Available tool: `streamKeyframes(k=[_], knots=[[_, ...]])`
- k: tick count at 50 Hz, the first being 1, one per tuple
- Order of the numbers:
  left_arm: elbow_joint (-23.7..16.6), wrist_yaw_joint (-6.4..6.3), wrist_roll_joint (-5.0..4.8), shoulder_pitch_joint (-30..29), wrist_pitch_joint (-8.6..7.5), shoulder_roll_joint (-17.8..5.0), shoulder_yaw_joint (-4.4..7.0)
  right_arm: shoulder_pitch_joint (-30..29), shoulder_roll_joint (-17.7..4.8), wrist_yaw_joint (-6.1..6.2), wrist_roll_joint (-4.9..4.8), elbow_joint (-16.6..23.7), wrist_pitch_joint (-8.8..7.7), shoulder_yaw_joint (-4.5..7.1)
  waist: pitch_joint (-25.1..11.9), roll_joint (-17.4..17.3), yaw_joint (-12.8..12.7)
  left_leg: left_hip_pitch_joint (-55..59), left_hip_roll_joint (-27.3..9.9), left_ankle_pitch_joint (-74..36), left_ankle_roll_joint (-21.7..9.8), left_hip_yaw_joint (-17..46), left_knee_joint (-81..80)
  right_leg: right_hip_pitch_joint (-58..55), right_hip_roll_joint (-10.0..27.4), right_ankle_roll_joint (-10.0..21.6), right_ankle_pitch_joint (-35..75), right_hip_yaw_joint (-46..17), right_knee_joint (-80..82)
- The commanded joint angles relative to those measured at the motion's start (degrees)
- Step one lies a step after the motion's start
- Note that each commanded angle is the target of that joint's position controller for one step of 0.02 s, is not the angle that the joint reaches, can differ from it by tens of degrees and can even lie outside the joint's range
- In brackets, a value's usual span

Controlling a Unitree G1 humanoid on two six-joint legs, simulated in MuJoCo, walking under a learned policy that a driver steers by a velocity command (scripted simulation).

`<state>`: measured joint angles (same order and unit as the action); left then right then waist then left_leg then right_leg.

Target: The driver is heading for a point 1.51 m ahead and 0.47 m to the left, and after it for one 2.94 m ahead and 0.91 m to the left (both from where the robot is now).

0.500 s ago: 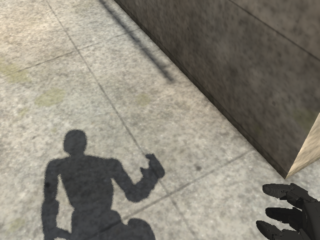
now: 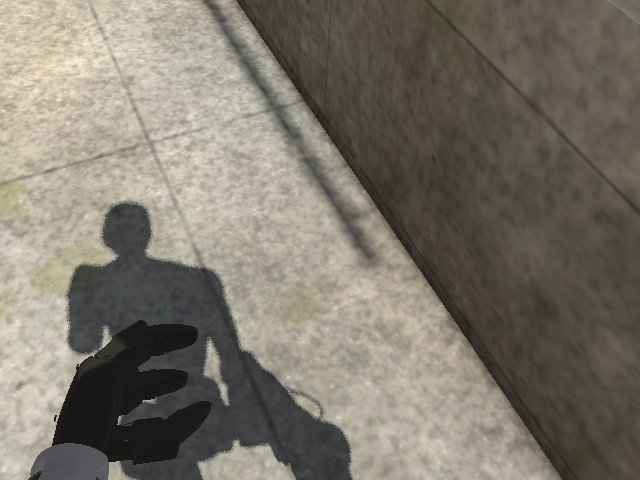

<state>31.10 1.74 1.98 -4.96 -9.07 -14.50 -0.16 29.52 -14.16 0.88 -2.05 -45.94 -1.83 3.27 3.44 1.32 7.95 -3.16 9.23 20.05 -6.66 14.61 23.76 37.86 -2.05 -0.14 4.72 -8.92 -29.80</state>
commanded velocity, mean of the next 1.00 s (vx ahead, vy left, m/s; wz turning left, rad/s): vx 0.11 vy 0.00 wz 0.45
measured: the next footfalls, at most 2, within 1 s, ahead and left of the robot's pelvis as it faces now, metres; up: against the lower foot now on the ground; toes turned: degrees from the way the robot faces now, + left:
right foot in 0.08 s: +0.30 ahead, -0.10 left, +0.00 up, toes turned +14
left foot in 0.54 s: +0.20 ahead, +0.15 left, +0.00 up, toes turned +35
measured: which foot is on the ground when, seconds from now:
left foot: down 0.00-0.06, up 0.08-0.52, down 0.54-1.00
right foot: up 0.00-0.06, down 0.08-0.54, up 0.56-1.00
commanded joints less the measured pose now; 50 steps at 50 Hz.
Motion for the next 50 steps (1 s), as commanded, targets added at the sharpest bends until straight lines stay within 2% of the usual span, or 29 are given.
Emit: streamKeyframes(k=[1, 2, 3, 4, 5, 6, 7, 8, 9, 11, 13, 16, 18, 23, 25, 26, 27, 28, 29, 30, 31, 32, 33, 36, 40, 45, 47, 48, 50], knots=[[-4.68, -0.80, -1.46, -2.60, 0.15, -7.01, 3.63, -2.54, -7.58, 1.34, -0.63, 2.74, 0.45, 2.46, -4.19, -8.85, -4.88, -12.00, -5.69, -34.29, 4.04, 11.75, 4.59, -22.03, -5.94, 0.36, 3.91, 4.33, 7.23], [-3.02, -1.10, -0.16, 1.92, -0.23, -8.93, 4.45, -5.27, -9.94, 1.77, -0.33, 4.16, 0.59, 3.38, -8.34, -9.84, -6.95, -9.35, -4.77, -38.56, 5.84, 10.62, 11.21, -26.33, -4.60, 1.17, 8.23, 4.86, 8.59], [-0.44, -1.66, 0.42, 14.01, -0.16, -9.27, 4.92, -9.56, -8.60, 1.64, 0.03, 6.16, 0.77, 2.97, -17.15, -10.74, -12.97, -11.01, -3.38, -35.56, 7.73, 8.62, 25.69, -39.99, 1.06, 3.39, 15.01, 1.05, 9.59], [1.34, -2.20, 0.61, 22.63, 0.64, -11.26, 4.66, -7.32, -2.66, 1.33, 2.28, 8.50, 1.18, 1.05, -26.67, 0.67, -13.62, -21.67, 0.58, 8.41, 9.23, 1.59, 44.09, -57.57, 17.43, 7.51, 43.02, -9.54, -1.24], [1.20, -1.94, 2.39, 23.77, 1.71, -10.46, 3.79, 6.96, -2.51, 0.43, 1.76, 8.63, 0.85, 0.12, -36.00, 13.36, -7.46, -29.94, 1.05, 29.60, 9.94, 2.58, 57.58, -67.17, 33.71, 18.35, 55.65, -28.27, -3.60], [1.31, -1.62, 0.09, 20.83, 3.04, -11.05, 4.70, 10.12, -7.88, -0.21, 0.88, 7.02, 1.78, 0.45, -37.18, 12.16, -7.45, -34.77, -5.58, 23.29, 12.08, 0.89, 68.57, -65.53, 36.42, 23.77, 40.80, -32.96, -3.05], [0.09, -2.12, -0.24, 15.67, 3.90, -7.95, 4.20, 3.35, -10.69, 0.10, 0.41, 8.39, 2.59, 1.25, -31.25, 5.68, -8.14, -38.22, -8.88, 16.05, 12.63, -2.53, 67.40, -58.83, 30.74, 21.57, 21.23, -26.59, 1.40], [-0.70, -2.90, -0.12, 13.19, 4.93, -4.78, 2.87, -3.50, -12.80, 0.73, 0.96, 9.23, 3.36, 2.19, -22.55, -0.89, -8.63, -38.32, -10.60, 10.21, 12.79, -5.71, 63.92, -47.89, 24.41, 17.34, 11.40, -17.73, 5.16], [-0.46, -3.22, -0.01, 10.16, 5.44, -5.00, 2.54, -7.91, -13.43, 1.30, 1.21, 10.62, 4.30, 2.86, -14.16, -1.57, -7.48, -37.01, -11.47, 7.21, 13.08, -7.57, 60.46, -37.25, 20.11, 15.18, 9.80, -11.84, 8.33], [2.87, -3.38, -0.50, 8.61, 5.27, -6.55, 3.35, -7.80, -8.00, 1.12, 0.94, 12.03, 4.59, 1.74, -8.09, 1.01, -5.01, -31.72, -12.65, 6.63, 12.47, -10.23, 51.61, -25.80, 16.42, 13.74, 14.36, -3.69, 11.69], [4.42, -2.99, -0.60, 9.15, 5.14, -7.23, 4.05, -9.32, -4.87, 1.18, 0.22, 12.84, 4.06, 1.07, -8.63, 4.61, -5.78, -32.04, -13.41, 3.74, 12.47, -11.64, 45.89, -26.26, 15.84, 14.39, 19.10, 2.28, 13.20], [5.98, -3.09, -0.68, 8.26, 5.75, -9.65, 5.12, -11.87, -6.38, 0.55, 0.63, 13.58, 4.21, 1.31, -11.85, 4.39, -5.85, -29.81, -15.39, -3.98, 11.60, -11.90, 38.61, -27.71, 18.63, 15.18, 14.65, 5.53, 14.27], [6.82, -3.48, -0.43, 8.39, 6.28, -11.73, 5.47, -12.94, -7.34, -0.09, 1.60, 14.43, 4.37, 1.34, -10.58, 4.11, -6.16, -25.79, -15.44, -8.77, 10.45, -13.53, 32.98, -24.69, 19.35, 14.51, 5.53, 9.59, 15.32], [9.04, -2.25, -2.03, 8.53, 6.59, -15.11, 6.96, -19.17, -9.93, -1.76, 0.74, 16.86, 5.09, 2.60, -8.73, 6.14, -7.39, -20.21, -13.25, -6.34, 6.88, -17.35, 19.72, -28.41, 20.96, 10.71, 0.58, 13.64, 12.49], [9.39, -2.27, -3.71, 8.84, 6.80, -16.06, 7.65, -18.80, -9.49, -2.29, 0.73, 17.32, 5.33, 3.07, -7.05, 5.63, -5.97, -16.63, -13.16, -7.09, 5.01, -18.32, 11.27, -29.17, 21.79, 7.95, -5.69, 14.62, 9.82], [9.82, -2.09, -4.43, 9.95, 6.81, -13.73, 7.19, -17.81, -10.52, -1.85, 1.30, 16.92, 5.62, 3.76, -7.48, 4.43, -6.00, -13.47, -11.59, -9.61, 3.95, -18.91, 7.31, -29.12, 20.11, 5.93, -7.65, 16.94, 5.33], [10.47, -1.88, -3.56, 12.62, 7.40, -11.79, 6.69, -13.88, -14.55, -1.24, 1.78, 16.40, 5.57, 5.31, -8.56, -1.77, -5.09, -6.29, -12.65, -19.41, 1.33, -13.79, 2.91, -24.71, 16.15, 2.77, -11.88, 19.60, -4.36], [8.04, -1.65, -0.64, 14.93, 7.82, -9.24, 5.64, -12.27, -23.04, 0.12, 1.51, 17.00, 5.79, 7.08, -6.08, -20.33, -7.81, 4.42, -25.19, -43.39, -5.80, 7.04, 1.20, -4.15, 7.27, -3.29, -38.88, 23.41, -23.73], [6.73, -1.91, 0.54, 12.82, 8.11, -9.85, 5.51, -14.42, -22.60, -0.47, 4.65, 19.21, 4.26, 6.02, -12.59, -19.32, -6.29, 2.76, -31.67, -42.87, -14.24, 16.68, -0.88, 3.07, 3.18, -5.02, -43.66, 11.92, -36.87], [7.13, -2.31, -1.17, 10.45, 8.41, -11.70, 6.06, -14.21, -18.97, -1.35, 5.01, 18.78, 2.81, 5.07, -13.25, -11.75, -4.44, 0.60, -30.23, -41.04, -13.18, 10.82, -2.05, 2.74, 3.70, -4.11, -39.93, 8.03, -41.61], [7.64, -2.94, -2.07, 11.49, 8.78, -11.09, 6.05, -16.69, -16.32, -1.35, 3.81, 17.91, 1.87, 4.21, -11.78, -8.63, -6.58, -1.59, -27.45, -38.09, -9.68, 5.14, -1.50, 2.84, 4.75, -3.25, -35.39, 7.31, -40.48], [8.93, -3.38, -1.61, 13.12, 9.24, -10.67, 5.91, -18.74, -12.94, -1.25, 2.12, 17.41, 1.52, 3.01, -12.28, -6.57, -7.84, -2.09, -26.05, -36.61, -7.35, 1.74, -1.13, 1.82, 5.48, -3.44, -32.59, 7.10, -39.31], [9.55, -3.53, -1.01, 14.30, 9.73, -10.15, 5.87, -20.14, -11.44, -1.09, 2.09, 16.60, 1.42, 2.07, -12.79, -7.15, -8.90, -4.64, -25.14, -38.22, -6.44, -1.22, -0.92, -1.79, 5.73, -3.62, -29.82, 6.96, -38.87], [11.06, -2.91, -2.12, 17.48, 10.22, -7.28, 5.07, -21.92, -6.31, -0.67, 4.63, 13.75, 0.48, -0.22, -13.69, -7.83, -10.33, -8.40, -22.78, -36.25, -5.48, -9.15, -2.11, -11.06, 5.17, -4.12, -24.87, 6.29, -31.47], [7.39, -2.14, -2.59, 13.05, 10.66, -8.71, 4.96, -21.07, -12.63, 0.95, 4.06, 11.88, 1.43, 2.06, -9.70, -10.92, -6.99, -6.02, -26.70, -28.72, -7.38, -8.39, -4.01, -9.26, 4.71, -4.07, -26.25, 8.12, -23.43], [6.00, -1.53, -2.65, 14.42, 11.42, -6.66, 4.65, -21.10, -11.49, 2.18, 3.00, 10.55, 2.38, 2.36, -6.66, -9.06, -6.05, -4.39, -29.97, -23.45, -7.11, -8.10, -5.44, -8.64, 5.73, -2.74, -28.60, 10.68, -18.99], [5.55, -1.26, -2.97, 15.40, 12.06, -6.92, 5.23, -23.03, -11.49, 1.70, 3.17, 10.85, 2.12, 2.68, -7.97, -10.30, -6.43, -3.84, -29.58, -27.03, -6.41, -11.26, -3.36, -11.17, 5.46, -1.95, -28.26, 12.10, -17.29], [6.27, -1.11, -3.41, 17.67, 11.86, -6.86, 5.52, -22.98, -11.62, 1.74, 3.08, 10.02, 1.98, 3.05, -9.03, -10.70, -6.42, -3.00, -29.29, -26.60, -5.11, -13.57, -2.76, -12.85, 5.37, -1.11, -26.62, 13.12, -14.89], [6.63, -0.56, -2.61, 20.02, 11.49, -6.34, 5.98, -22.80, -10.89, 2.31, 2.30, 8.40, 1.80, 3.12, -8.63, -9.40, -7.73, -4.74, -28.21, -24.76, -1.69, -17.22, 0.60, -17.91, 4.41, 0.86, -23.87, 15.07, -7.36]])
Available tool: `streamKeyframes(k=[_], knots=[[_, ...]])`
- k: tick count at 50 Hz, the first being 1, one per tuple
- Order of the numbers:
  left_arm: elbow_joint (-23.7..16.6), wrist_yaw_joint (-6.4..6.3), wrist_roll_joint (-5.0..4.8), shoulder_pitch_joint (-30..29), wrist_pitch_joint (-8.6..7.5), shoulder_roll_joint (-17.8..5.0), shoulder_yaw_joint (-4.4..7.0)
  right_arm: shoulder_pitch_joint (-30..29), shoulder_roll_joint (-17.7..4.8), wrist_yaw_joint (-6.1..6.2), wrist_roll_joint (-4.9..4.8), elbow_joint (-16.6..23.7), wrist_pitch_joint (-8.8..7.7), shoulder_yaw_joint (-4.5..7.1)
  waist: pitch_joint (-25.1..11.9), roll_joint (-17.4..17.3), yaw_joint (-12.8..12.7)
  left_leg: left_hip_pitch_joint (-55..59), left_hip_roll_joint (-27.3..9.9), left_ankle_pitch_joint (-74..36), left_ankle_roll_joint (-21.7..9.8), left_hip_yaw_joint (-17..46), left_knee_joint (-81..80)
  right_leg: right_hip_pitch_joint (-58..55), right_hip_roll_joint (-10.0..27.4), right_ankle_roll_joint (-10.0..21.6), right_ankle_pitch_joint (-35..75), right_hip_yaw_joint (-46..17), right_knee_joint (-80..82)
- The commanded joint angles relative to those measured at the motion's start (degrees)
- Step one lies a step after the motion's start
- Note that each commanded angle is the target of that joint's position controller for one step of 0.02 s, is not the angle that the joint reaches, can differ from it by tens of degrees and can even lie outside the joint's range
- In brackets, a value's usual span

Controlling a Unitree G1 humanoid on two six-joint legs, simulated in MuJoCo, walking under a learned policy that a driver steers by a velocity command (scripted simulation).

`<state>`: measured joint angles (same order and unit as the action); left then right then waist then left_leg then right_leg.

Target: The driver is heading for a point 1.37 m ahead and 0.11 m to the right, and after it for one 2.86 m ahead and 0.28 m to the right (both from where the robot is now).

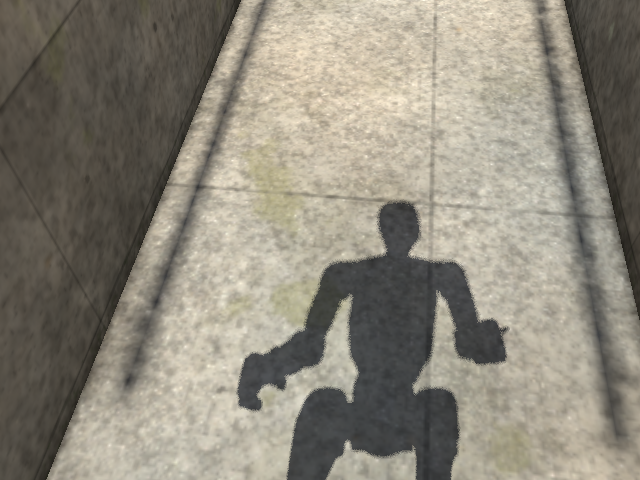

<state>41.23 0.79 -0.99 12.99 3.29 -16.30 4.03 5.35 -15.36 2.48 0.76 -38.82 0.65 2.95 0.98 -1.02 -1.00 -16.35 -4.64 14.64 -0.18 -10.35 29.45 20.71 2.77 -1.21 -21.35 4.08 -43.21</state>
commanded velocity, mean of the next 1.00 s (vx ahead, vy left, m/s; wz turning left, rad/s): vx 0.12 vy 0.00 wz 0.04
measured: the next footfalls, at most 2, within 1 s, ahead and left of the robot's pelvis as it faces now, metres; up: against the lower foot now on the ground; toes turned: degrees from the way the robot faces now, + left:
right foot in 0.04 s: +0.01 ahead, -0.12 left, +0.00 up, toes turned -7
left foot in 0.54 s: +0.13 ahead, +0.09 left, +0.00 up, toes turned -19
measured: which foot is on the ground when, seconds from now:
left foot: down 0.00-0.04, up 0.06-0.52, down 0.54-0.86, up 0.88-1.00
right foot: up 0.00-0.02, down 0.04-1.00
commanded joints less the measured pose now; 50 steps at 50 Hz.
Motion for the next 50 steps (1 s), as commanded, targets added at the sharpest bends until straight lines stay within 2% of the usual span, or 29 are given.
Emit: streamKeyframes(k=[1, 2, 3, 4, 5, 6, 7, 9, 11, 14, 15, 18, 22, 26, 28, 30, 33, 34, 36, 37, 39, 40, 42, 43, 44, 45, 46, 48, 50], knots=[[-2.89, 0.37, 0.79, 4.10, -0.89, -4.68, 2.19, 0.92, -8.88, 0.93, -1.07, 0.52, -0.60, 3.54, -5.65, -5.21, -0.21, 6.26, -13.15, -16.10, -5.21, 5.46, -1.27, -4.42, -1.86, 3.64, 6.76, 2.79, 12.71], [-2.17, -0.40, 0.75, 6.62, -1.12, -8.40, 3.61, 3.03, -7.44, 0.57, -0.75, 0.27, -0.22, 3.54, -4.97, 2.24, -0.18, 0.27, -7.78, -6.71, -0.85, 1.42, 9.41, -10.47, -0.13, 6.21, 21.30, -3.61, 17.82], [-3.37, -1.41, -0.23, 9.22, -1.75, -16.26, 5.67, 0.11, -3.72, -0.01, 1.37, 3.66, -0.33, 2.34, -4.42, 20.85, 0.15, -20.35, 0.64, 19.51, 5.23, -1.10, 29.00, -21.09, 14.45, 14.58, 44.09, -27.54, 19.66], [-5.62, -0.56, 2.40, 8.38, -3.14, -17.05, 5.16, -6.16, -4.62, -0.09, 1.28, 6.58, -1.05, 2.30, -6.95, 18.08, -2.68, -27.41, 6.14, 26.45, 5.93, 11.15, 39.22, -20.06, 18.73, 23.26, 47.06, -36.64, 21.95], [-5.65, -0.46, 2.68, 6.68, -3.98, -14.66, 4.78, -7.56, -6.48, -0.10, 0.02, 6.78, -1.35, 2.90, -7.00, 11.81, -2.99, -29.32, 4.93, 22.64, 5.06, 14.51, 42.88, -20.61, 16.99, 21.91, 40.87, -32.53, 23.27], [-6.69, -0.73, 1.18, 2.81, -4.25, -14.04, 4.58, -6.78, -6.81, -0.03, -0.87, 5.61, -1.32, 3.20, -6.05, 7.92, -0.84, -30.03, 4.11, 16.15, 3.63, 15.64, 41.20, -20.09, 13.59, 18.48, 37.89, -28.73, 22.80], [-7.44, -1.28, -0.29, -0.37, -3.71, -11.98, 4.01, -5.51, -7.35, 0.42, -0.36, 4.62, -1.25, 3.49, -5.73, 5.29, 0.50, -29.91, 3.22, 11.95, 3.46, 15.98, 39.41, -19.38, 11.69, 15.75, 36.20, -26.31, 22.12], [-8.72, -2.32, -0.71, -2.25, -2.58, -10.22, 3.11, -3.66, -7.18, 0.34, 0.14, 3.91, -1.23, 3.67, -6.71, 6.82, 1.71, -25.50, 4.42, 6.99, 3.98, 15.89, 38.51, -16.20, 9.12, 14.33, 38.07, -24.31, 21.86], [-8.62, -3.30, 1.38, -0.14, -1.81, -12.84, 3.37, -4.53, -6.20, -0.29, 1.02, 4.19, -1.60, 3.30, -7.85, 4.04, 1.12, -24.21, 6.26, 4.45, 4.65, 16.90, 34.86, -17.39, 8.68, 13.70, 40.19, -24.76, 20.86], [-9.15, -4.32, -0.87, 1.10, -1.45, -11.50, 3.33, -2.78, -7.16, 0.02, -0.61, 3.66, -0.95, 3.74, -6.65, 8.41, 1.39, -24.77, 7.86, 2.10, 5.53, 18.32, 29.08, -17.93, 5.93, 11.59, 30.40, -26.70, 21.32], [-9.32, -4.52, -0.76, 1.59, -1.50, -11.41, 2.99, -1.17, -7.51, -0.05, -0.67, 2.61, -0.59, 4.04, -5.46, 7.87, 1.62, -23.74, 7.75, 1.78, 6.05, 18.75, 27.63, -16.74, 6.18, 11.48, 25.96, -27.30, 22.07], [-10.57, -4.19, 0.83, -1.98, -1.67, -8.91, 1.25, -1.62, -6.83, -0.63, -0.32, 2.06, -0.22, 3.13, -5.35, 8.80, 0.66, -17.67, 5.65, -0.24, 6.95, 15.69, 21.18, -13.73, 5.47, 12.01, 24.19, -23.54, 20.89], [-8.43, -2.34, 2.97, -3.06, -2.30, -5.21, -1.32, -0.74, -5.19, -1.99, -0.87, 1.67, -1.93, 1.84, -5.99, 9.12, -0.86, -4.22, 2.49, 0.14, 5.37, 13.78, 11.27, -10.16, 7.17, 12.68, 30.36, -21.71, 20.30], [-6.75, -2.36, 2.19, -3.19, -2.37, -10.16, -0.15, -0.52, -10.16, -2.60, -1.55, 2.73, -2.24, 2.88, -0.83, 7.83, -0.16, -2.36, 4.44, -8.06, 1.75, 13.30, -2.51, -12.35, 6.05, 10.42, 31.82, -20.81, 17.08], [-6.47, -3.90, 2.48, 2.41, -2.87, -11.73, 1.09, -0.93, -15.62, -2.73, -2.14, 3.96, -3.27, 4.57, -3.26, 0.64, -3.57, -1.04, 1.45, -31.85, -1.24, 20.23, 2.31, -13.67, 0.42, 7.07, 21.18, -16.90, 13.86], [-7.46, -4.75, 2.88, -0.56, -2.77, -9.75, 1.42, 1.32, -13.67, -3.52, -3.35, 3.11, -3.07, 5.01, -5.67, -3.23, -1.88, -3.53, 1.36, -30.10, -5.04, 23.93, 2.63, -15.11, -3.06, 3.58, 20.80, -11.45, 8.95], [-8.81, -4.83, 2.73, -3.32, -1.24, -7.22, 1.15, 3.80, -11.99, -3.83, -2.24, 4.67, -2.08, 4.64, -8.78, -3.06, 0.32, -3.41, -0.87, -25.58, -9.32, 31.77, 3.34, -11.51, -3.01, 2.77, 25.38, -10.74, 1.72], [-9.57, -4.56, 3.05, -4.98, -0.93, -6.87, 1.36, 4.67, -13.02, -3.69, -2.05, 4.98, -2.03, 4.95, -9.35, -5.17, 0.98, -1.76, -2.36, -27.62, -11.12, 34.97, 1.10, -8.36, -5.19, 2.01, 18.90, -9.65, -0.65], [-11.42, -3.58, 1.51, -7.43, -1.71, -4.28, 1.14, 7.81, -13.14, -3.14, -1.94, 4.36, -1.80, 4.81, -9.08, -13.27, 2.59, 9.86, -8.82, -30.55, -16.15, 47.83, -5.84, 6.38, -11.10, 0.36, -17.81, -9.63, -8.97], [-10.91, -2.76, 0.59, -5.14, -2.74, -4.94, 1.41, 10.50, -13.11, -2.70, -2.52, 3.69, -1.97, 4.88, -13.02, -9.73, 2.30, 13.37, -8.59, -13.79, -15.84, 49.61, -6.44, 7.63, -9.16, 1.00, -19.52, -12.96, -12.97], [-10.67, -0.74, -0.78, -6.39, -4.73, -4.76, 1.21, 7.90, -13.21, -1.96, -3.67, 4.50, -1.32, 4.76, -8.38, -7.46, 1.66, 7.85, -4.93, 21.22, -12.25, 47.12, -11.30, 6.94, -6.18, 1.89, -13.96, -12.06, 0.02], [-10.67, -0.36, -0.68, -7.49, -5.61, -4.92, 1.44, 5.21, -14.20, -1.50, -3.69, 5.28, -0.60, 4.96, -5.72, -9.40, 1.28, 2.81, -3.42, 22.68, -11.73, 46.15, -13.26, 2.54, -6.77, 1.49, -8.89, -10.46, 5.30], [-6.37, -0.09, -0.80, 2.61, -7.27, -6.09, 2.46, -3.68, -12.38, -0.96, -2.40, 9.04, 0.35, 4.01, -4.41, -11.09, -5.68, -11.26, 2.56, 19.99, -7.13, 40.10, -11.14, -17.22, -6.17, 2.35, 2.79, -7.44, 21.80], [-2.47, -0.75, -0.01, 12.17, -7.48, -9.97, 3.64, -5.81, -9.70, -0.89, -2.25, 11.13, -0.06, 3.25, -5.34, -8.77, -8.90, -23.94, 7.67, 18.79, -1.07, 32.35, -3.79, -33.62, -1.64, 3.24, 6.26, -8.49, 26.48], [-2.91, -0.99, 0.90, 12.15, -7.64, -14.29, 4.53, -1.24, -3.23, -1.26, -3.03, 11.16, -0.76, 1.42, -6.84, 9.41, -6.15, -34.13, 12.87, 17.45, -0.40, 24.97, 17.10, -38.08, 14.85, 7.62, -13.39, -33.57, 29.66], [-5.13, -0.37, 2.90, 6.74, -8.36, -13.36, 3.76, 0.68, -7.67, -1.87, -3.03, 11.98, -2.19, 2.28, -2.04, 11.54, -2.97, -38.09, 5.65, 12.17, -0.55, 26.27, 25.99, -28.80, 21.20, 11.37, -21.30, -42.18, 32.11], [-6.37, -1.03, 1.62, 3.62, -8.70, -9.38, 2.68, 0.17, -9.53, -2.31, -3.62, 11.42, -2.46, 2.88, 2.71, 10.54, -2.09, -41.26, 3.31, 8.25, -0.38, 23.49, 30.38, -27.00, 20.43, 11.19, -21.14, -38.09, 32.92], [-6.21, -2.28, 0.60, 4.19, -8.84, -9.30, 2.47, 0.55, -10.11, -2.85, -2.29, 10.34, -2.86, 3.29, 3.69, 6.70, -2.07, -41.92, 1.91, 2.20, 0.88, 19.10, 35.10, -27.33, 15.19, 8.25, -12.74, -27.23, 33.71], [-4.52, -2.31, 2.30, 8.17, -8.77, -10.73, 2.47, 0.07, -7.15, -3.90, -3.39, 10.31, -3.41, 2.21, 3.75, 6.01, -3.50, -42.67, -0.12, -2.50, 0.04, 15.82, 42.84, -27.38, 12.34, 6.90, -2.56, -17.68, 33.39]])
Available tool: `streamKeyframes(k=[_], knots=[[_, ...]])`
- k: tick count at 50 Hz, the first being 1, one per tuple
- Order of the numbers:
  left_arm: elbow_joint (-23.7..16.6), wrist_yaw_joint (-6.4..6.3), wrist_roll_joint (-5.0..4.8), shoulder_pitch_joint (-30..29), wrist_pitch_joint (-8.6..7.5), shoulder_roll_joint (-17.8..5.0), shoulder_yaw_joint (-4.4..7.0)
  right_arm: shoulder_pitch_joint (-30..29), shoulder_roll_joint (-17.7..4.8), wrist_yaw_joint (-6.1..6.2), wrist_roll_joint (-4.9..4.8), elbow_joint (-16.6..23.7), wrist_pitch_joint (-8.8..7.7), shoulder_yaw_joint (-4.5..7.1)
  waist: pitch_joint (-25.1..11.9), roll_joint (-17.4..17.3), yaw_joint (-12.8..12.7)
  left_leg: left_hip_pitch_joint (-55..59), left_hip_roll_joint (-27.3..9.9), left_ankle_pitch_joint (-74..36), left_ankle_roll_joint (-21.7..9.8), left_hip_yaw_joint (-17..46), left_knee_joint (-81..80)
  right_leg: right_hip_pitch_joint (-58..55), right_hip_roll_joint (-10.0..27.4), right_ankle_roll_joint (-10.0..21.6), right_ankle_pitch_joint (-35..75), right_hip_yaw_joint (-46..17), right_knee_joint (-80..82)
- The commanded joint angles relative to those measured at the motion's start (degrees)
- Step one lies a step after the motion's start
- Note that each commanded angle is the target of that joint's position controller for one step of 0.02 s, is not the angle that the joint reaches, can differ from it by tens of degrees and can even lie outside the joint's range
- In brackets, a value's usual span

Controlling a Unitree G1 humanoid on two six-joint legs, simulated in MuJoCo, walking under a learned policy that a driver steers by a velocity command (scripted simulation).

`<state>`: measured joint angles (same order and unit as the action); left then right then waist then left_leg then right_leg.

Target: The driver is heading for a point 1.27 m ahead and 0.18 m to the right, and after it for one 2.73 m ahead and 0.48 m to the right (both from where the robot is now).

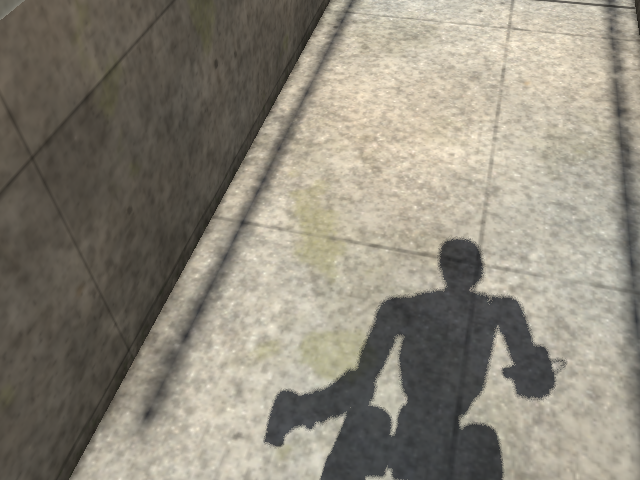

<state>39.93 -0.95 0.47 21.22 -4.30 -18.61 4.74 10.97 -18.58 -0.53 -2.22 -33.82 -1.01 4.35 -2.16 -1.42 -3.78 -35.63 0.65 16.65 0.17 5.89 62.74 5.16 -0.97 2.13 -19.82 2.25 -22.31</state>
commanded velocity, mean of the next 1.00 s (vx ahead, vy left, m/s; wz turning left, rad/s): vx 0.92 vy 0.00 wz -0.44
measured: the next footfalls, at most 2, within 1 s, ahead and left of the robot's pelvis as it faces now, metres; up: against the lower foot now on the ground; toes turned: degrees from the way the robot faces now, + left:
left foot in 0.32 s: +0.36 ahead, +0.23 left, +0.00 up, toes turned +6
right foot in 0.76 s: +0.74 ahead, -0.04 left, +0.00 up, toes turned -18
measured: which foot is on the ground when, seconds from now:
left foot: up 0.00-0.30, down 0.32-0.78, up 0.80-1.00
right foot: down 0.00-0.34, up 0.36-0.74, down 0.76-1.00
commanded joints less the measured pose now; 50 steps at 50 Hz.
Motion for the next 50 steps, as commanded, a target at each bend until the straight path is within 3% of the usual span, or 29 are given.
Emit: streamKeyframes(k=[1, 3, 6, 8, 10, 12, 14, 16, 17, 18, 19, 21, 22, 24, 26, 28, 30, 33, 34, 36, 38, 39, 40, 41, 42, 43, 44, 46, 50], knots=[[-2.34, -0.45, 0.64, 0.80, -1.50, -7.22, 1.38, -4.92, -2.17, -0.94, 0.06, 4.56, -1.98, 0.40, 8.00, 6.11, -0.48, -23.64, -6.09, -5.52, -0.54, -0.30, 11.32, -10.51, 15.80, 3.76, -1.43, -13.55, 12.56], [-0.26, -0.04, 0.16, 4.53, -1.66, -5.32, 0.61, -5.88, -0.56, -0.56, -0.29, 4.54, -2.06, -0.44, 10.37, 5.17, -0.89, -25.63, -5.83, -7.26, -0.35, 1.27, 12.91, -9.15, 15.35, 4.12, 1.56, -10.52, 13.19], [1.31, 0.22, 1.46, 6.37, -1.74, -5.25, 0.00, -10.65, -2.18, 0.08, -0.08, 6.01, -2.13, -0.78, 14.06, 4.42, -2.00, -21.48, -4.97, -11.02, 1.56, -0.70, 4.23, -4.35, 13.65, 5.78, 7.61, -4.09, 16.07], [2.57, 0.69, 1.29, 7.32, -1.03, -6.22, -0.40, -15.43, -0.90, -1.14, 0.02, 7.80, -2.76, -1.67, 16.39, 3.58, -2.79, -18.36, -4.86, -15.00, 1.26, -4.81, -3.39, -1.88, 14.10, 7.22, 13.02, -2.61, 18.63], [5.27, 0.69, -0.96, 9.29, -0.35, -6.76, -0.78, -19.50, 0.86, -2.61, 0.91, 9.77, -3.78, -2.54, 16.88, 2.33, -3.04, -16.54, -6.29, -16.20, -0.27, -8.12, -12.34, -5.50, 16.39, 8.57, 20.31, -4.69, 19.92], [7.37, 0.77, -0.95, 9.13, -0.32, -6.72, -1.48, -19.83, 0.36, -4.60, 0.34, 10.24, -4.62, -2.33, 14.94, 5.15, -1.80, -8.90, -4.54, -13.17, -2.05, -9.76, -20.42, -8.34, 15.82, 8.37, 30.95, -2.05, 16.89], [10.39, 0.68, -1.19, 10.81, -0.76, -8.58, -1.48, -15.27, -2.75, -4.23, 0.29, 10.59, -4.21, -0.85, 8.20, 10.95, 3.22, 6.98, 0.71, -4.12, -4.71, -11.10, -23.91, -9.54, 18.15, 7.84, 58.40, -2.52, 8.48], [10.59, 0.13, -0.33, 7.05, -1.19, -11.43, -1.35, 10.44, -9.15, -1.45, -0.79, 4.76, -3.45, 2.54, -4.63, 15.28, 18.84, 41.88, -0.42, -2.20, -8.01, -6.63, -26.19, 4.79, 14.69, 5.28, 61.85, -1.05, -18.38], [7.37, 0.89, 0.54, 9.12, -2.24, -4.19, -2.71, 19.50, -14.07, 0.02, 1.08, 2.18, -3.04, 3.34, -17.55, 1.64, 17.51, 66.15, -15.54, 12.85, -10.13, 13.51, -25.14, 25.06, 7.82, 3.32, 23.97, -3.53, -41.61], [5.35, 1.47, -3.09, 9.86, -4.38, -1.22, -3.63, 23.73, -14.54, -0.53, 3.65, 0.65, -3.88, 2.81, -31.82, -12.06, 15.54, 69.88, -25.24, 36.45, -15.16, 41.18, -41.16, 31.06, 0.78, 2.56, -6.49, -14.22, -55.46], [2.69, 1.28, -5.71, 1.51, -4.41, -5.95, -2.07, 20.24, -10.20, -0.65, 3.65, -0.46, -4.57, 1.70, -19.04, -9.55, 15.27, 61.62, -24.55, 34.67, -11.90, 39.97, -48.73, 39.28, 3.27, 2.07, -5.04, -14.55, -60.32], [1.20, 0.12, -4.42, -1.93, -2.87, -2.21, -2.35, 12.78, -5.95, -0.18, 2.93, -3.38, -4.49, 0.77, -1.50, -3.86, 9.75, 42.60, -21.96, 14.86, -8.67, 21.44, -48.73, 40.37, 8.47, 0.80, 1.07, -9.22, -58.62], [1.93, 0.10, -2.97, -0.24, -1.67, -1.18, -2.06, 9.70, -3.40, -0.14, 3.34, -4.21, -4.81, 0.25, 0.67, -3.80, 6.48, 35.16, -19.50, 8.95, -7.57, 14.04, -48.73, 36.13, 10.91, 0.62, 4.54, -9.31, -57.21], [2.21, 0.71, -4.21, 2.68, 0.91, 3.05, -2.31, 4.96, 0.88, -0.44, 2.86, -6.25, -5.21, -0.36, 3.02, -6.43, 2.71, 28.55, -17.46, 1.00, -5.81, 3.79, -50.58, 32.94, 13.00, 0.62, 7.36, -9.30, -56.57], [0.54, 0.77, -4.92, -0.95, 2.53, 2.80, -1.90, 1.82, 0.48, -0.09, 2.48, -7.30, -5.50, -0.33, 7.92, -5.82, 1.17, 23.90, -17.08, -6.16, -4.27, -3.83, -53.77, 36.14, 13.59, 0.10, 7.09, -8.93, -55.96], [-1.43, 1.01, -4.00, -3.14, 2.87, 2.22, -1.75, -0.24, -0.87, 0.63, 3.25, -7.58, -5.65, -0.22, 11.45, -7.48, -0.46, 21.55, -14.48, -8.73, -4.59, -11.49, -55.69, 38.35, 13.14, -1.17, 12.86, -7.21, -50.89], [-2.27, 1.91, -2.60, -6.35, 3.48, 0.09, -1.36, -1.81, -1.51, 0.89, 4.79, -7.17, -6.08, -0.22, 13.34, -4.80, -0.25, 18.17, -10.92, -8.99, -4.51, -19.22, -56.52, 34.98, 11.73, -1.05, 21.65, -3.21, -43.15], [-5.69, 4.46, -1.70, -14.31, 2.84, -0.72, -1.40, 1.78, -7.75, 1.55, 2.67, -7.88, -6.22, 1.00, 14.16, 2.60, 2.08, 22.07, -12.94, -14.32, -3.81, -21.89, -58.62, 28.10, 9.24, 2.63, 28.44, 1.12, -28.48], [-5.78, 5.21, -2.08, -13.37, 2.76, -1.49, -1.16, 1.25, -10.04, 1.69, 2.87, -7.72, -5.75, 1.36, 11.71, 0.23, 0.86, 27.29, -13.76, -28.58, -4.22, -22.12, -55.75, 25.05, 7.18, 3.75, 27.52, 3.41, -25.41], [-3.87, 4.79, -3.98, -4.05, 3.67, -5.53, 0.54, -1.00, -14.47, 1.42, 1.38, -6.92, -4.03, 3.00, 4.38, -4.12, -4.82, 39.51, -15.60, -60.97, -4.19, -22.37, -42.81, 19.38, 2.58, 5.85, 17.82, 7.06, -27.01], [0.80, 3.63, -3.54, 15.79, 5.24, -13.08, 4.23, -3.58, -14.31, 0.80, 0.32, -5.81, -2.89, 3.16, -5.86, -3.29, -14.56, 31.69, -15.12, -69.30, -3.79, -20.19, -12.75, -7.62, -1.76, 9.69, 11.38, 6.57, -24.66], [3.21, 2.79, -3.87, 18.47, 5.72, -14.47, 4.67, -4.53, -6.76, 0.49, 0.57, -6.06, -3.83, 0.98, 0.50, 8.59, -14.10, 17.89, -5.57, -23.47, -0.52, -18.34, 13.95, -12.23, -0.86, 11.45, 11.33, -1.70, -19.28], [0.78, 3.18, -2.45, 8.79, 3.84, -17.36, 3.82, 6.29, 3.95, -0.14, 2.01, -1.99, -6.65, -2.19, -3.57, 32.82, 1.69, -5.79, 5.13, 18.87, 0.70, -7.80, 34.65, -21.56, 5.44, 21.35, 2.22, -32.45, -8.25], [-4.32, 3.73, -1.91, 5.71, 1.85, -11.67, 2.07, 3.80, -1.51, -0.72, 1.23, 0.73, -9.20, -2.17, -11.29, 26.72, 0.21, -12.44, 4.69, 13.87, -2.45, 3.56, 34.88, -23.64, 13.82, 24.28, -20.15, -57.11, 9.54], [-5.03, 3.43, -1.27, 5.28, 0.26, -7.23, 1.28, -3.94, -6.88, -0.96, -0.76, 0.92, -9.99, -0.88, -3.06, 11.40, -0.84, -14.16, 1.66, 6.98, -4.59, 3.94, 28.32, -15.25, 15.27, 19.71, -29.62, -57.75, 13.48], [-4.56, 4.13, -1.34, 4.97, -0.89, -7.57, 1.18, -6.16, -6.90, -0.08, -0.19, 0.37, -9.94, -0.95, -0.03, -0.70, 1.01, -9.84, -0.46, 4.16, -5.16, 4.20, 22.33, -7.00, 14.38, 16.93, -28.09, -55.17, 12.77], [-3.80, 4.00, -1.08, 2.39, -1.51, -7.50, 1.11, -5.11, -4.83, 0.43, 1.65, -0.20, -9.26, -1.28, 0.92, -2.71, 3.64, -5.57, -2.58, 1.25, -4.53, 4.60, 16.54, -0.91, 12.13, 15.77, -23.63, -49.79, 10.72], [-4.63, 2.68, -0.66, -2.94, -1.97, -5.39, 0.22, -2.88, -4.80, 1.02, 2.35, -1.74, -7.67, -0.76, 5.86, 0.14, 6.44, -0.02, -4.66, -2.38, -2.13, 5.37, 9.20, 9.83, 6.27, 15.06, -14.92, -38.93, 11.00], [-1.32, 0.14, -2.31, 1.39, -1.08, -3.49, -0.49, -15.58, -2.19, 0.88, 4.12, 3.38, -7.02, -1.45, 9.63, 0.03, 1.78, 3.70, -1.64, -12.79, 2.44, -0.08, -15.73, 16.10, 0.38, 14.18, 4.09, -26.44, 11.94]])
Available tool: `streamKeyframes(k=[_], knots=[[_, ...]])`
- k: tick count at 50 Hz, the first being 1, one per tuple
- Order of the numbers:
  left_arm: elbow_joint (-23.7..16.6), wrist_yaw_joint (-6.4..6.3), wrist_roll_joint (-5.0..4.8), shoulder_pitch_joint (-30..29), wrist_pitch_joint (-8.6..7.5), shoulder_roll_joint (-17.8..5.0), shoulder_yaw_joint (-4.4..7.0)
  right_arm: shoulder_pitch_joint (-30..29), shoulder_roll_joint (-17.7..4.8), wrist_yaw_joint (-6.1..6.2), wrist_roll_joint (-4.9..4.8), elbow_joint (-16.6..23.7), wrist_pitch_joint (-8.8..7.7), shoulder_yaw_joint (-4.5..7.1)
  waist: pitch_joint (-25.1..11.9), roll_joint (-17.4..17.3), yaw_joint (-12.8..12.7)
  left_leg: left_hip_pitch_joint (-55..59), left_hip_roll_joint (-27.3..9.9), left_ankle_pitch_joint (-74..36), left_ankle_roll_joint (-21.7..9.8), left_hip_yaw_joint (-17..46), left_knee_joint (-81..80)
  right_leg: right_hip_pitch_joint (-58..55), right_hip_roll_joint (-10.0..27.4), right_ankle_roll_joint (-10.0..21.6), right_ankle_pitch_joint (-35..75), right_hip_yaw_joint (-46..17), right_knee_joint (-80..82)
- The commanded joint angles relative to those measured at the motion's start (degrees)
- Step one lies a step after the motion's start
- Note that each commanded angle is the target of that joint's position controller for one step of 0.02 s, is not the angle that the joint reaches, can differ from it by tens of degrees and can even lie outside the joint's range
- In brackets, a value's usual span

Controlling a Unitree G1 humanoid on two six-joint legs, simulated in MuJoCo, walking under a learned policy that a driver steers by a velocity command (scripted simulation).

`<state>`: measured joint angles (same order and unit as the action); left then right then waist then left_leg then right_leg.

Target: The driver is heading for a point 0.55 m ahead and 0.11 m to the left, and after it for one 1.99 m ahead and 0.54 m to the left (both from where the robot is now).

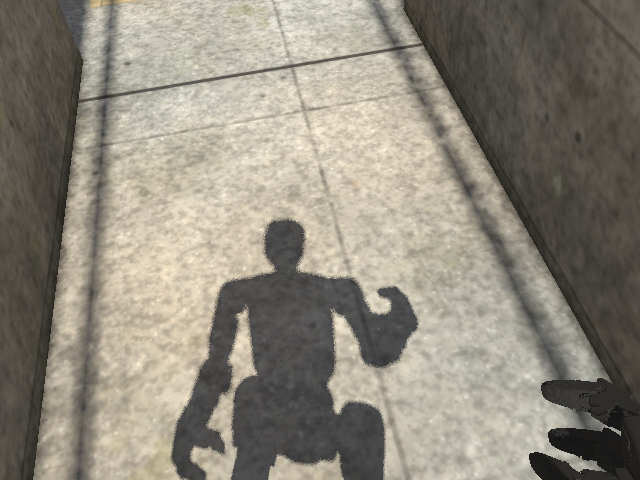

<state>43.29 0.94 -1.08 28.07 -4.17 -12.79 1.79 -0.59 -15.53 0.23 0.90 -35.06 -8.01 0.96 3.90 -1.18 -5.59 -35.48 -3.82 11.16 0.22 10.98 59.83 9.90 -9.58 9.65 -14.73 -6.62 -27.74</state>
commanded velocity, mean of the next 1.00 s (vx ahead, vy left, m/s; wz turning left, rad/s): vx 1.00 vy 0.00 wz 0.48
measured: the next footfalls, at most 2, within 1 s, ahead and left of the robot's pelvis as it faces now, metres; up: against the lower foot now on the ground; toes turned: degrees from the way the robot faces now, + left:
left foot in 0.26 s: +0.45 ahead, +0.13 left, +0.00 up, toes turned -7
right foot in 0.66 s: +0.90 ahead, -0.05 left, +0.00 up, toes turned +22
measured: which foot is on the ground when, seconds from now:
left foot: up 0.00-0.24, down 0.26-0.66, up 0.68-1.00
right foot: down 0.00-0.24, up 0.26-0.64, down 0.66-1.00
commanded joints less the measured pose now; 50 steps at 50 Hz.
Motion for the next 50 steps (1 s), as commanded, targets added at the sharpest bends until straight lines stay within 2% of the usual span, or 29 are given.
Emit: streamKeyframes(k=[1, 3, 4, 8, 10, 12, 13, 14, 15, 16, 17, 18, 20, 23, 25, 27, 29, 31, 32, 33, 34, 35, 36, 38, 40, 43, 46, 48, 50], knots=[[-4.24, -2.06, -0.69, -6.42, -0.72, -10.65, 2.91, -4.87, -4.74, -0.11, 1.18, 5.40, 0.18, 2.34, 2.86, 0.60, 3.34, 5.41, 4.13, -12.83, 3.18, -6.18, -18.42, 11.64, 7.18, 5.52, 2.12, -15.33, 15.87], [-2.92, -2.22, 0.18, -5.54, -0.18, -11.63, 3.22, -7.34, -2.13, -0.93, 0.36, 6.48, 0.35, 1.43, 1.42, 3.60, 0.75, 10.28, 4.96, -23.08, 4.07, -10.09, -26.29, 12.46, 8.08, 3.37, 3.08, -11.61, 16.98], [-0.98, -1.64, 0.05, -3.06, -0.51, -9.84, 2.76, -8.08, -1.79, -1.19, -0.29, 6.86, 0.33, 1.28, 0.56, 5.66, -0.72, 12.52, 5.00, -26.41, 4.18, -9.90, -27.28, 10.81, 9.91, 3.15, 1.45, -12.24, 17.36], [3.13, -0.59, 0.05, 0.58, -0.81, -9.23, 2.96, -11.41, -4.62, -2.50, -1.57, 7.81, -0.35, 2.17, 2.60, 8.00, -2.39, 3.30, 4.24, -21.21, -0.63, -10.80, -35.48, -9.50, 16.70, 2.61, 17.55, -10.96, 14.77], [3.50, -0.69, 1.66, -1.00, -0.53, -11.45, 3.34, -5.56, -7.75, -2.71, -2.06, 6.34, -0.72, 3.59, -1.91, 9.60, 1.54, 4.97, 7.19, -14.01, -3.86, -14.75, -35.15, -19.84, 18.60, 1.15, 48.63, -7.68, 6.82], [1.57, -0.65, 3.63, -8.87, 0.15, -15.15, 3.85, 17.05, -11.22, -2.13, -2.89, 0.29, 0.30, 5.10, -14.57, 12.51, 14.42, 26.44, 7.64, -10.42, -7.20, -14.55, -30.16, -16.38, 18.41, -0.29, 72.68, -3.29, -16.17], [-0.82, -1.04, 5.08, -14.23, -0.12, -12.88, 2.72, 32.61, -12.74, -1.99, -1.84, -4.08, 1.25, 4.93, -21.98, 5.72, 20.60, 46.37, 2.42, -5.16, -9.77, -5.22, -23.38, -1.15, 15.64, -1.46, 54.94, -2.50, -37.24], [-2.01, -0.01, 2.80, -3.01, -1.34, -3.78, 0.28, 33.80, -15.40, -2.56, -0.36, -6.72, 0.65, 5.62, -26.16, -23.67, 10.34, 66.54, -9.32, 17.56, -21.82, 30.10, -33.09, 26.88, 3.44, -7.33, -11.68, -1.16, -57.32], [-1.48, 0.41, -0.23, -4.81, -3.53, -7.63, -0.26, 31.78, -8.61, -2.20, 0.15, -6.51, 0.49, 4.66, -21.69, -19.90, 12.57, 66.07, -11.29, 25.50, -22.52, 44.01, -44.56, 34.86, 5.18, -5.80, -12.22, -4.67, -58.77], [-3.83, 0.85, -1.23, -14.39, -4.82, -11.25, 0.07, 28.10, -6.42, -1.57, 0.42, -5.59, 0.32, 4.29, -13.23, -7.96, 13.72, 60.23, -10.77, 19.58, -21.02, 36.50, -44.88, 37.61, 7.98, -4.88, -7.28, -5.73, -56.11], [-4.68, 0.57, -0.23, -19.55, -5.86, -11.13, -0.05, 26.71, -6.23, -2.04, -0.18, -6.51, 0.23, 4.21, -8.66, 3.16, 12.63, 51.71, -8.01, 9.31, -18.98, 30.04, -44.87, 34.68, 9.11, -4.69, -4.66, -4.27, -51.23], [-6.56, 0.39, 1.23, -23.48, -6.76, -9.95, 0.04, 26.99, -5.66, -2.26, -0.78, -7.90, 0.22, 3.87, -4.59, 7.02, 11.16, 45.07, -5.42, 2.17, -19.16, 26.51, -46.46, 33.71, 9.05, -5.69, -3.49, -3.10, -46.66], [-7.74, 0.51, 3.04, -22.53, -6.58, -9.52, -0.01, 24.49, -4.85, -1.86, -1.57, -7.97, 0.67, 3.47, -3.01, 2.58, 7.00, 39.31, -1.50, -6.13, -19.60, 21.39, -48.33, 30.43, 10.02, -8.11, -1.24, -2.79, -38.11], [-10.54, -0.13, 2.54, -26.22, -5.93, -7.96, -0.51, 24.64, -5.25, -1.37, -4.55, -8.14, 1.85, 3.43, 0.72, 0.73, 5.86, 29.23, 0.72, -8.40, -17.74, 16.90, -49.30, 27.08, 10.38, -11.26, -1.80, 1.18, -22.88], [-13.89, 0.31, 3.00, -34.66, -6.07, -4.39, -1.91, 25.81, -6.41, -0.50, -3.53, -8.92, 2.42, 3.60, 4.29, -1.22, 8.62, 16.05, 3.48, -5.30, -15.59, 14.43, -51.45, 17.31, 7.81, -11.67, 9.57, 4.71, -10.11], [-14.05, 0.00, 2.64, -35.48, -6.38, -5.77, -1.18, 27.78, -8.09, 0.10, -2.52, -9.60, 2.88, 4.29, 3.73, -2.84, 9.60, 8.98, 2.79, -6.92, -12.90, 14.78, -50.87, 5.57, 6.74, -11.59, 23.53, 4.01, -5.59], [-15.34, -0.58, 1.98, -37.44, -5.35, -7.68, -0.07, 31.12, -7.25, -0.27, -3.55, -11.31, 2.03, 4.23, 3.79, -1.72, 9.90, 11.37, 2.00, -5.28, -10.52, 15.68, -49.02, 1.71, 7.02, -12.14, 26.07, 1.68, -2.03], [-16.14, -1.86, 1.38, -33.59, -4.63, -11.61, 1.90, 30.04, -8.59, -0.16, -4.82, -11.42, 1.94, 4.94, 0.34, -1.81, 6.48, 17.29, 3.18, -22.88, -7.85, 15.16, -40.38, -3.83, 5.60, -11.73, 17.45, 2.68, -0.23], [-14.68, -2.44, 1.46, -24.04, -4.81, -12.88, 2.91, 27.61, -8.85, -0.60, -3.83, -11.03, 2.51, 4.87, -5.80, -4.00, 0.34, 16.94, 5.04, -29.29, -5.80, 12.53, -27.48, -13.26, 7.61, -9.77, 12.37, 1.76, -1.90], [-11.67, -3.02, -0.25, -8.03, -4.48, -14.65, 3.71, 24.63, -6.79, -0.83, -1.03, -9.33, 3.40, 4.02, -17.15, -3.69, -7.20, 11.93, 5.65, -27.20, -4.51, 11.31, -10.36, -30.01, 14.59, -6.43, 4.57, -3.95, -7.19], [-9.60, -2.32, 1.23, -0.33, -3.91, -17.59, 3.98, 33.96, 2.22, -0.72, -1.48, -7.86, 3.39, 1.48, -30.67, 15.29, -2.27, -0.37, 11.15, 16.56, -3.60, 5.58, 12.05, -47.19, 32.39, 2.71, -10.71, -29.68, -3.36], [-7.81, -1.22, 0.30, 0.59, -3.64, -17.21, 4.29, 33.60, -0.07, -0.26, -4.68, -5.54, 3.65, 0.27, -34.10, 25.98, -2.00, -9.55, 6.97, 18.86, -3.16, 0.73, 24.24, -47.54, 37.19, 5.73, -30.61, -50.75, 7.12], [-8.51, -1.83, -0.42, -4.45, -2.98, -12.28, 3.76, 27.93, -3.92, 0.48, -5.50, -5.69, 3.99, 1.43, -21.71, 18.57, -2.83, -14.83, 3.21, 13.49, -3.27, -1.31, 24.28, -39.06, 32.45, 2.64, -32.14, -42.99, 10.46], [-7.14, -1.83, 1.94, -10.31, -1.87, -9.60, 2.81, 18.14, -4.42, 0.19, -3.37, -3.36, 4.03, 1.70, -7.52, 2.42, -0.47, -12.56, -0.34, 9.17, -3.88, -4.84, 22.79, -21.02, 27.90, 0.33, -7.98, -25.10, 12.77], [-4.69, -1.45, 2.85, -13.53, -2.18, -6.91, 2.41, 18.45, -4.16, 0.09, -3.50, -1.42, 5.65, 2.26, -4.09, 5.17, 3.87, -8.90, -4.00, 8.25, -3.61, -4.35, 18.64, -11.58, 25.02, -0.30, 2.18, -13.25, 13.25], [-2.24, -2.03, -0.02, -15.59, -2.80, -5.48, 2.13, 14.99, -0.02, -0.23, -4.20, 1.64, 7.35, 0.89, 2.41, 7.43, 6.78, -13.07, -8.29, 9.49, -2.41, -4.53, 14.86, -3.68, 26.87, -0.59, 5.10, -4.61, 18.15], [-2.71, -2.69, 0.99, -19.17, -3.41, -10.71, 3.28, 12.32, -3.72, -1.67, -3.05, 3.66, 6.59, 1.60, 2.24, 3.51, 8.90, -4.52, -7.26, -8.92, -1.74, -6.56, 0.96, 2.56, 21.27, -2.73, 10.19, 8.54, 20.77], [-2.65, -2.26, 0.61, -16.69, -3.42, -13.82, 4.15, 6.70, -4.11, -2.79, -2.76, 4.18, 6.35, 1.69, 3.55, -1.96, 5.84, 2.99, -2.79, -18.86, -3.09, -12.64, -9.07, 2.68, 20.90, -2.58, 12.31, 12.97, 24.16], [-0.34, -2.00, -0.39, -13.99, -3.35, -17.67, 4.88, 2.84, -4.43, -3.29, -2.66, 5.87, 6.25, 1.71, 6.08, 0.29, 5.70, 2.24, -1.18, -13.26, -5.11, -14.11, -15.24, -4.88, 22.41, -3.09, 27.83, 15.30, 23.09]])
